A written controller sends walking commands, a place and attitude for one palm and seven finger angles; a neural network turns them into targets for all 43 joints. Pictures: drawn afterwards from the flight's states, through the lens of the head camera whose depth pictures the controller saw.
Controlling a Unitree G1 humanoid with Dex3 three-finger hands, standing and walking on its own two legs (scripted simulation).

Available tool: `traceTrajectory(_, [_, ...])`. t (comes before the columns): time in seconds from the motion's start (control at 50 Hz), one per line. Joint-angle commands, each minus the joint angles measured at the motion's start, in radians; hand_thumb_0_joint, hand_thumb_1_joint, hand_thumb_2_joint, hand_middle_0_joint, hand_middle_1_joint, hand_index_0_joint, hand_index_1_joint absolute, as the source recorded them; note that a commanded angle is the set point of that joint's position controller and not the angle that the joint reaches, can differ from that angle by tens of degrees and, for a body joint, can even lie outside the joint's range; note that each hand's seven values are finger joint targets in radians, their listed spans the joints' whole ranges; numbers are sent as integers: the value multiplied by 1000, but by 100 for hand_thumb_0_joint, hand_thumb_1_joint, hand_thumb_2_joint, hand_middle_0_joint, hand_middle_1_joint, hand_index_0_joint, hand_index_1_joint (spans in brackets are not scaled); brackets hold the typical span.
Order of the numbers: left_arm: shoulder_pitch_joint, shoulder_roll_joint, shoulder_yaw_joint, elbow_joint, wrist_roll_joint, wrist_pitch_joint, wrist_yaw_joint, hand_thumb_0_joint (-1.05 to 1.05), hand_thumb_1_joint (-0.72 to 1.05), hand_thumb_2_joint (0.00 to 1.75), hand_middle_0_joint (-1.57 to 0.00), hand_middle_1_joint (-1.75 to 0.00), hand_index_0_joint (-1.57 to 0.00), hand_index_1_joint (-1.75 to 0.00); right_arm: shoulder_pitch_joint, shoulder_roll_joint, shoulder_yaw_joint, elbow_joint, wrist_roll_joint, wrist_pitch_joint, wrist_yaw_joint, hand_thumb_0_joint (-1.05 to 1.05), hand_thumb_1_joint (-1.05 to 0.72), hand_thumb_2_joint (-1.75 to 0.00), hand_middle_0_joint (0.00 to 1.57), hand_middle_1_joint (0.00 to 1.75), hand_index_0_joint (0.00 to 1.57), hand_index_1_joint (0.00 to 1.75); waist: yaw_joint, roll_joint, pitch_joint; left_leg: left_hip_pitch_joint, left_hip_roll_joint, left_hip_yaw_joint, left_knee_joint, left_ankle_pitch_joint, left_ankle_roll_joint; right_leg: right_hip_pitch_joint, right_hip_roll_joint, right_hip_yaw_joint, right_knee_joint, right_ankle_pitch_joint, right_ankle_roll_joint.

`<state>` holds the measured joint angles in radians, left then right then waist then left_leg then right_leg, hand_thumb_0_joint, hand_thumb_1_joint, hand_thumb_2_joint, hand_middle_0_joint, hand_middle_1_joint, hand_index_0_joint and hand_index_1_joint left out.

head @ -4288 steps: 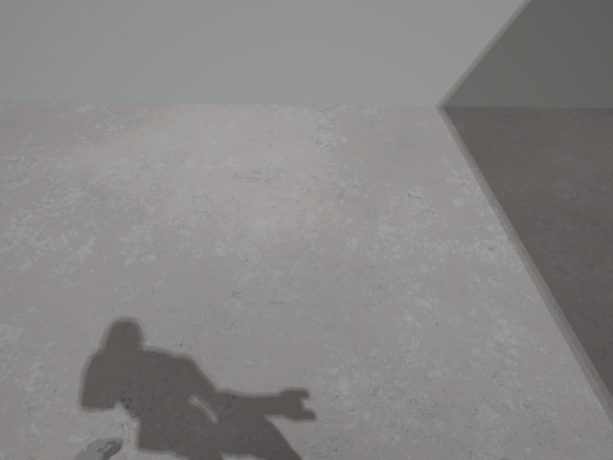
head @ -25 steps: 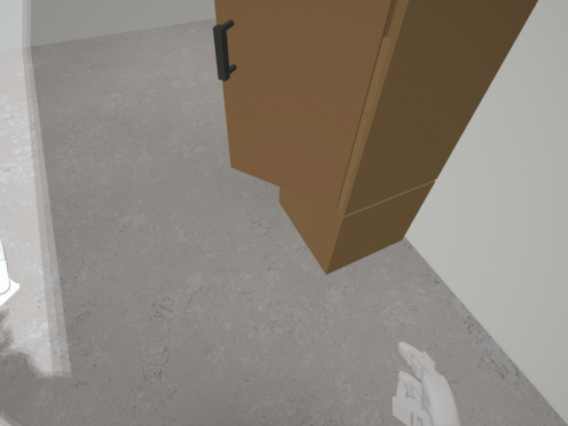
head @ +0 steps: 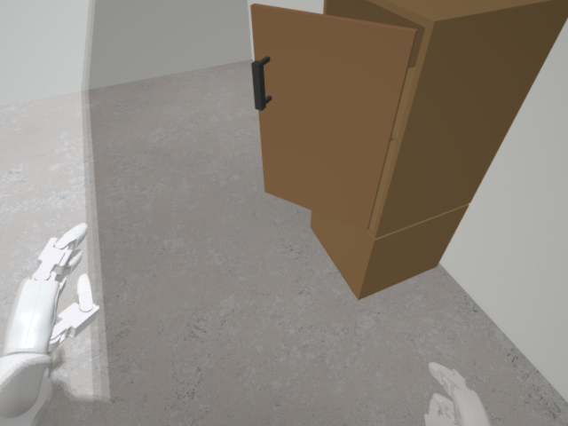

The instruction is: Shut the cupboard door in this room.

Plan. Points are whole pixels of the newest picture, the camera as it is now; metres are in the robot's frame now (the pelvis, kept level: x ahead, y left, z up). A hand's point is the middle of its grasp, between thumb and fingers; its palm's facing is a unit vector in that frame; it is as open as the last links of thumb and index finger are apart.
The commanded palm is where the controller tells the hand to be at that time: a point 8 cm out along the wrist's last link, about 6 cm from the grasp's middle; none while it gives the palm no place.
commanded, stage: let the arm hang, fingers relaxed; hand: left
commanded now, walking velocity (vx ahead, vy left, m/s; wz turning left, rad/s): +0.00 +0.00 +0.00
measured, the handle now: (263, 83) +0.89 +0.11 +0.07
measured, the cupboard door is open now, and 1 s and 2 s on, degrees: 37 37 37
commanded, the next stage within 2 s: look to check the result in 1.02 s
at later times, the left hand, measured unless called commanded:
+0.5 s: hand out of the picture -0.08 +0.21 -0.17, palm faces +0.04 -0.97 -0.23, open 7.2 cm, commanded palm none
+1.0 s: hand out of the picture +0.00 +0.19 -0.17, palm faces +0.01 -0.98 -0.19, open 7.4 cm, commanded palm none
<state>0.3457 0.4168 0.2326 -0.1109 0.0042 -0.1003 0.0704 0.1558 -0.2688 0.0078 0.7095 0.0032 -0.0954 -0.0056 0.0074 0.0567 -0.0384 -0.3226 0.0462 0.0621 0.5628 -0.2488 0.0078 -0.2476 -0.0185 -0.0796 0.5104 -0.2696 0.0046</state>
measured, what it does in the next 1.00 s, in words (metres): stands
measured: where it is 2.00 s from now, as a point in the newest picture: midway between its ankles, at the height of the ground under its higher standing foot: outside the picture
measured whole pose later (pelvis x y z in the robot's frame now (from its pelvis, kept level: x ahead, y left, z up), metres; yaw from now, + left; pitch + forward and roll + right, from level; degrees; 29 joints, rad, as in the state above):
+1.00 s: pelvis -0.02 +0.01 +0.01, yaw +0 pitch -2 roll +0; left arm 0.26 0.17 0.01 1.11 0.02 0.00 0.02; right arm 0.27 -0.18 -0.01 1.11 -0.02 0.00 -0.02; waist -0.01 0.00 0.02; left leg -0.23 0.01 0.08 0.41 -0.15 0.03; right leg -0.18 -0.05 -0.06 0.43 -0.20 0.02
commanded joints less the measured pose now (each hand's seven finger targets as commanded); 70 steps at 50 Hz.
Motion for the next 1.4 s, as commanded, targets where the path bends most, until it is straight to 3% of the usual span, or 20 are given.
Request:
traceTrajectory(0.0, [-11, -17, -147, 364, 17, 99, -77, 0, 90, 90, -20, -30, -20, -30, -38, -189, -54, -36, -10, 32, 11, 0, -90, -90, 20, 30, 20, 30, 2, -98, -15, -65, 117, -132, -100, 254, 45, 18, -50, 40, 33, 91, -30])
traceTrajectory(0.06, [-55, -17, -171, 530, 19, 98, -71, 0, 90, 90, -20, -30, -20, -30, -22, -151, -35, -8, -19, 59, 11, 0, -90, -90, 20, 30, 20, 30, -9, -257, -36, -5, 73, -122, -73, 200, 32, 8, -97, 90, -19, 102, -48])
traceTrajectory(0.1, [-77, -31, -185, 645, 21, 105, -64, 0, 90, 90, -20, -30, -20, -30, 11, -114, -26, 30, -27, 82, 11, 0, -90, -90, 20, 30, 20, 30, -23, -298, -31, 56, 30, -87, -37, 142, 18, -49, -137, 125, -71, 58, -64])
traceTrajectory(0.16, [-98, -43, -200, 766, 17, 115, -57, 0, 90, 90, -20, -30, -20, -30, 22, -88, -20, 78, -32, 103, 11, 0, -90, -90, 20, 30, 20, 30, -30, -108, -2, 80, 26, -94, -88, 66, 14, -83, -123, 127, -105, -92, -60])
traceTrajectory(0.2, [-70, -58, -201, 853, 15, 115, -54, 0, 90, 90, -20, -30, -20, -30, 26, -80, -19, 120, -33, 105, 7, 0, -90, -90, 20, 30, 20, 30, -19, 24, 16, 36, 38, -114, -153, -10, 17, -38, -94, 112, -99, -101, -45])
traceTrajectory(0.26, [-7, -95, -183, 956, 17, 114, -50, 0, 90, 90, -20, -30, -20, -30, 51, -54, -31, 165, -34, 109, -3, 0, -90, -90, 20, 30, 20, 30, -2, 150, 26, -23, 45, -130, -212, -143, 22, 36, -74, 87, -111, -83, -47])
traceTrajectory(0.3, [6, -88, -189, 1011, 14, 112, -53, 0, 90, 90, -20, -30, -20, -30, 77, -57, -35, 195, -30, 112, -7, 0, -90, -90, 20, 30, 20, 30, 0, 174, 34, -46, 50, -141, -244, -204, 21, 62, -65, 79, -114, -75, -47])
traceTrajectory(0.42, [18, -89, -191, 1119, 16, 102, -54, 0, 90, 90, -20, -30, -20, -30, 160, -60, -52, 260, -20, 109, -17, 0, -90, -90, 20, 30, 20, 30, -9, -21, 94, -9, 57, -141, -246, -175, 31, 17, -75, 93, -175, -102, -52])
traceTrajectory(0.5, [16, -101, -192, 1159, 16, 102, -51, 0, 90, 90, -20, -30, -20, -30, 199, -48, -53, 302, -22, 108, -19, 0, -90, -90, 20, 30, 20, 30, -20, -96, 129, 28, 52, -129, -236, -171, 33, -55, -86, 103, -201, -180, -51])
traceTrajectory(0.64, [27, -109, -193, 1200, 16, 100, -47, 0, 90, 90, -20, -30, -20, -30, 189, -36, -51, 337, -21, 97, -21, 0, -90, -90, 20, 30, 20, 30, -11, -75, 134, 39, 60, -130, -269, -136, 36, -42, -83, 100, -183, -116, -46])
traceTrajectory(0.76, [13, -117, -194, 1205, 19, 102, -44, 0, 90, 90, -20, -30, -20, -30, 172, -31, -50, 350, -23, 95, -21, 0, -90, -90, 20, 30, 20, 30, -5, -33, 169, 11, 67, -144, -315, -177, 33, -25, -73, 94, -171, -77, -35])
traceTrajectory(0.8, [9, -116, -193, 1205, 19, 101, -45, 0, 90, 90, -20, -30, -20, -30, 163, -36, -51, 352, -23, 93, -21, 0, -90, -90, 20, 30, 20, 30, -4, -25, 152, 13, 68, -146, -323, -179, 32, -8, -72, 94, -168, -61, -34])
traceTrajectory(1.02, [-38, -98, -191, 1202, 15, 87, -45, 0, 90, 90, -20, -30, -20, -30, 146, -40, -47, 357, -16, 84, -22, 0, -90, -90, 20, 30, 20, 30, -11, -48, 106, 101, 58, -103, -268, 26, 21, 25, -92, 98, -195, 27, -39])
traceTrajectory(1.16, [-56, -94, -194, 1215, 11, 87, -45, 0, 90, 90, -20, -30, -20, -30, 135, -41, -42, 371, -17, 86, -24, 0, -90, -90, 20, 30, 20, 30, -14, -38, 102, 121, 62, -99, -266, 59, 18, 42, -98, 102, -210, 38, -41])
traceTrajectory(1.3, [-66, -83, -196, 1221, 10, 86, -46, 0, 90, 90, -20, -30, -20, -30, 120, -52, -42, 378, -17, 90, -22, 0, -90, -90, 20, 30, 20, 30, -15, -72, 112, 138, 61, -89, -260, 66, 15, 36, -102, 104, -229, 25, -41])
traceTrajectory(1.38, [-70, -77, -195, 1221, 10, 82, -46, 0, 90, 90, -20, -30, -20, -30, 111, -62, -41, 378, -17, 87, -23, 0, -90, -90, 20, 30, 20, 30, -15, -59, 86, 154, 67, -90, -255, 107, 16, 58, -103, 106, -227, 60, -43])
